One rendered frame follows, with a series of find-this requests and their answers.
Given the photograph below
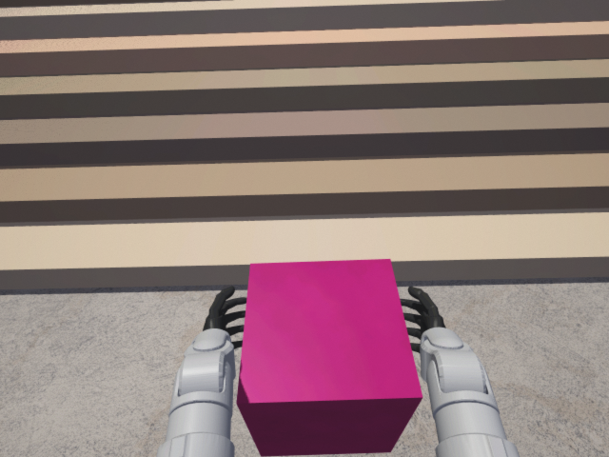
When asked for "robot left forearm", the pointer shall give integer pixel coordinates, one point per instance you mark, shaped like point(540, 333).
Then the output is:
point(202, 399)

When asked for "right robot hand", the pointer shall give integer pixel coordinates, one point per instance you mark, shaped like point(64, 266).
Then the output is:
point(429, 316)

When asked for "robot right forearm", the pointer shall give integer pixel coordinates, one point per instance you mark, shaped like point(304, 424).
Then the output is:
point(463, 404)

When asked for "carton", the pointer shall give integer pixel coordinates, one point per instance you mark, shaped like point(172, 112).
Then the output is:
point(326, 365)

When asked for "left robot hand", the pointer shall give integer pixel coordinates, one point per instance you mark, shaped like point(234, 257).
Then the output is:
point(218, 318)

